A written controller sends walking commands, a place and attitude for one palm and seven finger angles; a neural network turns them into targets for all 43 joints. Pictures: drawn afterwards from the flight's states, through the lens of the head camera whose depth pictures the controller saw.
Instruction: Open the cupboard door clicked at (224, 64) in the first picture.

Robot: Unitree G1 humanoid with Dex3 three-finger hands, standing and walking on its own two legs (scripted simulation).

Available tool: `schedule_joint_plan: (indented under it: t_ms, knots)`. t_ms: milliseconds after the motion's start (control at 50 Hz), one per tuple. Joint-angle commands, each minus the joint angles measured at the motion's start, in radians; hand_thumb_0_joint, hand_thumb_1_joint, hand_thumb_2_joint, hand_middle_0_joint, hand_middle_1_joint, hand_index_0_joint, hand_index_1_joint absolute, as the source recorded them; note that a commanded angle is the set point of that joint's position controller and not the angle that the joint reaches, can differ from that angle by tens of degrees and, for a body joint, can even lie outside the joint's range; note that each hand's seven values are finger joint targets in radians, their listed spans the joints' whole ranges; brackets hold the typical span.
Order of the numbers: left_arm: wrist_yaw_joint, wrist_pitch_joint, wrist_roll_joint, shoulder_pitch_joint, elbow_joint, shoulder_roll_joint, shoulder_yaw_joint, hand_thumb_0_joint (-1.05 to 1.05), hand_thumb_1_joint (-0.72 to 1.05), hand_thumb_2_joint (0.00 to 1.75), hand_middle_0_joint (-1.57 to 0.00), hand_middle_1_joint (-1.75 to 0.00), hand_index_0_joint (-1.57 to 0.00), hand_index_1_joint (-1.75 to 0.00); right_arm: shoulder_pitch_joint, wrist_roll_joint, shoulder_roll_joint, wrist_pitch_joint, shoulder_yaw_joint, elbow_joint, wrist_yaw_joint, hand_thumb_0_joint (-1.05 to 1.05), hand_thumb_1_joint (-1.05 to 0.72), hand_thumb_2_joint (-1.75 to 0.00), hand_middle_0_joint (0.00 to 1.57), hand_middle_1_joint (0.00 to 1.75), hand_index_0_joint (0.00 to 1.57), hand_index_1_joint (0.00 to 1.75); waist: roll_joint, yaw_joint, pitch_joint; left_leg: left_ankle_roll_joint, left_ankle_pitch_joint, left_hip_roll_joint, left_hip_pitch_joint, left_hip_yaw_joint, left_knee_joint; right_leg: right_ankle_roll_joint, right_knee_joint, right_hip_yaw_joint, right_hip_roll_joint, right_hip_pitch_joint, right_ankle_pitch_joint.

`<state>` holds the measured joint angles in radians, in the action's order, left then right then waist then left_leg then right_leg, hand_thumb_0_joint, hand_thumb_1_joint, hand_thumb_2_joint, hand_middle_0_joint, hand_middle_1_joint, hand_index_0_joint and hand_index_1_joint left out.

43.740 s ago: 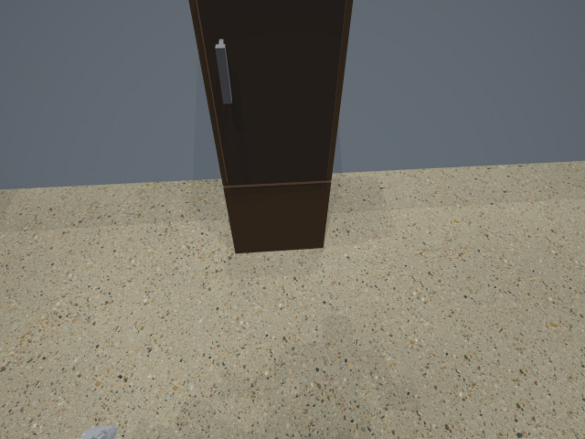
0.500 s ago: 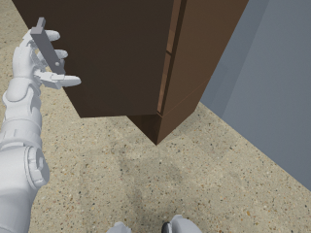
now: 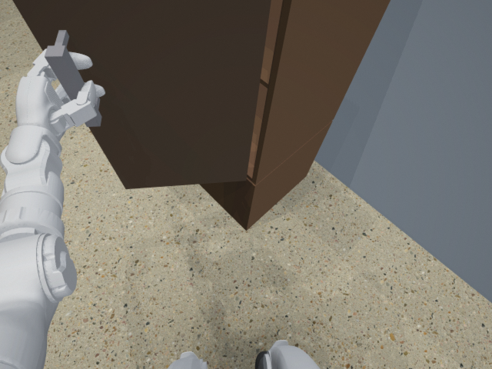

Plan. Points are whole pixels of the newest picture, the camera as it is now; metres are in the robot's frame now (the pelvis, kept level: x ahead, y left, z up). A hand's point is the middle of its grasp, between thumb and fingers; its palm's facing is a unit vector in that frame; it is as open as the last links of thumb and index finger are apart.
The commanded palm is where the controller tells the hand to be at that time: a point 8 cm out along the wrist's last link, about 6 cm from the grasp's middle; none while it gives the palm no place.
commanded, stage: pull the door open along its arc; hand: left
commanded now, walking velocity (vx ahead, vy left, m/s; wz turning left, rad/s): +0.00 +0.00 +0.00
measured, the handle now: (79, 81) +0.56 +0.23 +0.10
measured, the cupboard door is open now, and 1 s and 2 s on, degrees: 52 87 100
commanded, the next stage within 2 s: open thumb and fingers to let go in 1.20 s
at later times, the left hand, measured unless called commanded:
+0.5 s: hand (89, 131) +0.45 +0.20 +0.11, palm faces -0.03 -1.00 +0.00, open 6.2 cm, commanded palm +0.39 +0.25 +0.10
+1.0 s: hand (147, 189) +0.35 +0.11 +0.11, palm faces +0.41 -0.91 +0.02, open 6.3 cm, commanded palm +0.29 +0.14 +0.10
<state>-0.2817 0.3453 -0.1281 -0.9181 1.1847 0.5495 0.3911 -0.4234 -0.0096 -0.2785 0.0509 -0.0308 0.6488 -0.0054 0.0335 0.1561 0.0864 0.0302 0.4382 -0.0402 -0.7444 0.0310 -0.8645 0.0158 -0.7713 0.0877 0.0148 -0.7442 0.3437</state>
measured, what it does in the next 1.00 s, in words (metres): stands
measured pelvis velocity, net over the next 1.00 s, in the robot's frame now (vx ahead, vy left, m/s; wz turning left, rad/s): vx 0.01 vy -0.02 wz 0.03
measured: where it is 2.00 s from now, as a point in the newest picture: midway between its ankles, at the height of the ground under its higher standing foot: outside the picture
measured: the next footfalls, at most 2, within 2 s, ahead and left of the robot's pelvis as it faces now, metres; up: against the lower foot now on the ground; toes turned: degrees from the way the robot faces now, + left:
none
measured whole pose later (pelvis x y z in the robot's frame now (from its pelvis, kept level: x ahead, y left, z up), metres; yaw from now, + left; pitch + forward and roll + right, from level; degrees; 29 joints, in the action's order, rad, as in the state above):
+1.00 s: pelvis +0.01 -0.02 +0.02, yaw +1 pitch +7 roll +0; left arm 0.45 0.11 -0.01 -0.14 0.22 -0.05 0.00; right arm -0.21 -0.05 -0.18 0.05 -0.01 0.58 0.01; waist 0.04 0.00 0.10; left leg 0.01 0.39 -0.02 -0.42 0.03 -0.69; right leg 0.03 -0.67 0.08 0.00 -0.45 0.34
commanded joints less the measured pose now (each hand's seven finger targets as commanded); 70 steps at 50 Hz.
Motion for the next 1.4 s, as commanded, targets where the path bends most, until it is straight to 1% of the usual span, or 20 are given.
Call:
schedule_joint_plan:
  t_ms: [0,40,80,120,360,500,520,540,600,720,760,840,900,960,1120,1140,1200,1260,1280,1380]
  knots:
    - [-0.028,0.076,-0.003,-0.519,-0.23,0.213,-0.011,0.0,0.9,0.9,-0.4,-1.35,-0.4,-1.35,-0.16,0.003,-0.181,-0.012,0.058,-0.041,-0.015,0.0,-0.9,-0.9,0.2,0.3,0.2,0.3,0.127,0.042,0.428,-0.008,-0.478,0.009,0.329,-0.089,0.072,0.005,0.044,-0.05,0.037,0.15,-0.349]
    - [-0.026,0.085,-0.003,-0.526,-0.25,0.24,0.008,0.0,0.9,0.9,-0.4,-1.35,-0.4,-1.35,-0.166,0.001,-0.183,-0.015,0.059,-0.043,-0.018,0.0,-0.9,-0.9,0.2,0.3,0.2,0.3,0.133,0.034,0.453,-0.008,-0.508,0.009,0.34,-0.095,0.071,0.009,0.037,-0.05,0.037,0.168,-0.364]
    - [-0.029,0.082,-0.002,-0.521,-0.237,0.201,-0.021,0.0,0.9,0.9,-0.4,-1.35,-0.4,-1.35,-0.163,0.001,-0.177,-0.017,0.06,-0.038,-0.016,0.0,-0.9,-0.9,0.2,0.3,0.2,0.3,0.155,0.039,0.462,-0.014,-0.527,0.006,0.367,-0.096,0.063,0.005,0.039,-0.049,0.036,0.137,-0.358]
    - [-0.029,0.08,0.008,-0.45,-0.209,0.346,0.091,0.0,0.9,0.9,-0.4,-1.35,-0.4,-1.35,-0.168,0.002,-0.191,-0.011,0.06,-0.049,-0.02,0.0,-0.9,-0.9,0.2,0.3,0.2,0.3,0.105,0.001,0.479,-0.006,-0.491,0.012,0.301,-0.085,0.066,0.007,0.033,-0.06,0.036,0.211,-0.374]
    - [-0.074,0.045,-0.095,-0.023,-0.477,0.21,0.076,0.0,0.9,0.9,-0.4,-1.35,-0.4,-1.35,-0.074,0.031,-0.16,0.0,0.07,-0.167,-0.005,0.0,-0.9,-0.9,0.2,0.3,0.2,0.3,0.07,-0.093,0.49,0.003,-0.589,0.014,0.293,-0.032,0.119,0.008,0.044,-0.066,0.028,0.397,-0.528]
    - [-0.029,-0.018,-0.138,0.262,-0.69,0.069,0.024,0.0,0.9,0.9,-0.4,-1.35,-0.4,-1.35,0.01,0.047,-0.14,-0.027,0.073,-0.209,0.005,0.0,-0.9,-0.9,0.2,0.3,0.2,0.3,0.023,-0.123,0.368,-0.001,-0.553,0.019,0.294,-0.013,0.166,0.005,0.074,-0.056,0.021,0.422,-0.519]
    - [0.114,-0.024,-0.186,0.235,-0.791,0.06,0.155,0.0,0.9,0.9,-0.4,-1.35,-0.4,-1.35,0.05,0.04,-0.11,-0.042,0.073,-0.217,0.008,0.0,-0.9,-0.9,0.2,0.3,0.2,0.3,-0.014,-0.202,0.369,-0.015,-0.536,0.03,0.257,-0.022,0.173,0.006,0.08,-0.038,0.024,0.432,-0.492]
    - [0.187,-0.035,-0.165,0.312,-0.816,-0.025,0.077,0.0,0.9,0.9,-0.4,-1.35,-0.4,-1.35,0.065,0.036,-0.107,-0.056,0.071,-0.215,0.015,0.0,-0.9,-0.9,0.2,0.3,0.2,0.3,0.008,-0.184,0.352,-0.019,-0.53,0.028,0.274,-0.018,0.181,0.006,0.08,-0.036,0.026,0.43,-0.474]
    - [0.355,-0.056,-0.118,0.427,-0.94,-0.173,0.01,0.0,0.9,0.9,-0.4,-1.35,-0.4,-1.35,0.087,0.029,-0.087,-0.076,0.078,-0.201,0.033,0.0,-0.9,-0.9,0.2,0.3,0.2,0.3,0.009,-0.18,0.358,-0.033,-0.573,0.023,0.315,-0.013,0.187,0.005,0.081,-0.024,0.018,0.429,-0.474]
    - [0.662,-0.119,0.062,0.419,-1.036,-0.348,-0.145,0.0,0.9,0.9,-0.4,-1.35,-0.4,-1.35,0.173,-0.011,-0.057,-0.061,0.072,-0.186,0.031,0.0,-0.9,-0.9,0.2,0.3,0.2,0.3,-0.027,-0.164,0.293,-0.031,-0.442,0.029,0.313,-0.014,0.216,0.01,0.106,-0.033,-0.003,0.442,-0.391]
    - [0.719,-0.142,0.115,0.429,-1.065,-0.407,-0.224,0.0,0.9,0.9,-0.4,-1.35,-0.4,-1.35,0.188,-0.022,-0.05,-0.051,0.073,-0.186,0.024,0.0,-0.9,-0.9,0.2,0.3,0.2,0.3,-0.047,-0.152,0.298,-0.027,-0.43,0.027,0.334,-0.012,0.22,0.01,0.121,-0.039,-0.008,0.453,-0.389]
    - [0.727,-0.155,0.143,0.437,-1.125,-0.498,-0.343,0.0,0.9,0.9,-0.4,-1.35,-0.4,-1.35,0.209,-0.033,-0.042,-0.037,0.07,-0.187,0.004,0.0,-0.9,-0.9,0.2,0.3,0.2,0.3,-0.105,-0.134,0.289,-0.022,-0.407,0.027,0.366,-0.013,0.228,0.009,0.154,-0.048,-0.015,0.479,-0.397]
    - [0.717,-0.153,0.144,0.508,-1.202,-0.567,-0.418,0.0,0.9,0.9,-0.4,-1.35,-0.4,-1.35,0.241,-0.034,-0.024,-0.036,0.064,-0.198,-0.001,0.0,-0.9,-0.9,0.2,0.3,0.2,0.3,-0.039,-0.148,0.275,-0.027,-0.432,0.027,0.407,-0.013,0.238,0.016,0.153,-0.04,-0.019,0.488,-0.407]
    - [0.721,-0.163,0.141,0.613,-1.268,-0.62,-0.478,0.0,0.9,0.9,-0.4,-1.35,-0.4,-1.35,0.267,-0.034,-0.016,-0.038,0.06,-0.215,-0.001,0.0,-0.9,-0.9,0.2,0.3,0.2,0.3,-0.056,-0.155,0.25,-0.025,-0.437,0.025,0.421,-0.016,0.244,0.016,0.161,-0.033,-0.02,0.502,-0.413]
    - [0.806,-0.212,0.204,0.799,-1.427,-0.73,-0.628,0.0,0.9,0.9,-0.4,-1.35,-0.4,-1.35,0.311,-0.045,0.005,-0.042,0.058,-0.243,0.01,0.0,-0.9,-0.9,0.2,0.3,0.2,0.3,-0.084,-0.16,0.221,-0.021,-0.422,0.028,0.431,-0.024,0.235,0.017,0.162,-0.033,-0.03,0.512,-0.412]
    - [0.82,-0.221,0.222,0.827,-1.41,-0.735,-0.643,0.0,0.9,0.9,-0.4,-1.35,-0.4,-1.35,0.311,-0.043,0.004,-0.04,0.059,-0.237,0.012,0.0,-0.9,-0.9,0.2,0.3,0.2,0.3,-0.126,-0.155,0.205,-0.021,-0.41,0.026,0.419,-0.03,0.231,0.016,0.168,-0.036,-0.03,0.51,-0.401]
    - [0.845,-0.245,0.236,0.885,-1.453,-0.781,-0.695,0.0,0.9,0.9,-0.4,-1.35,-0.4,-1.35,0.339,-0.04,0.015,-0.037,0.055,-0.246,0.022,0.0,-0.9,-0.9,0.2,0.3,0.2,0.3,-0.087,-0.16,0.181,-0.02,-0.381,0.031,0.418,-0.03,0.227,0.021,0.172,-0.036,-0.032,0.5,-0.369]
    - [0.861,-0.257,0.233,0.787,-1.436,-0.733,-0.647,0.0,0.9,0.9,-0.4,-1.35,-0.4,-1.35,0.348,-0.04,0.011,-0.029,0.052,-0.231,0.013,0.0,-0.9,-0.9,0.2,0.3,0.2,0.3,-0.075,-0.154,0.18,-0.02,-0.36,0.038,0.411,-0.031,0.223,0.017,0.181,-0.05,-0.038,0.491,-0.356]
    - [0.869,-0.253,0.237,0.667,-1.411,-0.672,-0.596,0.0,0.9,0.9,-0.4,-1.35,-0.4,-1.35,0.341,-0.044,0.008,-0.025,0.047,-0.213,0.001,0.0,-0.9,-0.9,0.2,0.3,0.2,0.3,-0.095,-0.139,0.174,-0.017,-0.349,0.043,0.401,-0.034,0.219,0.012,0.182,-0.058,-0.043,0.479,-0.356]
    - [0.842,-0.243,0.227,0.715,-1.372,-0.705,-0.609,0.0,0.55,0.75,-0.38,-1.31,-0.38,-1.31,0.335,-0.046,0.017,-0.025,0.048,-0.216,-0.009,0.0,-0.9,-0.9,0.2,0.3,0.2,0.3,-0.117,-0.154,0.208,-0.018,-0.361,0.05,0.398,-0.03,0.213,0.002,0.177,-0.068,-0.052,0.513,-0.423]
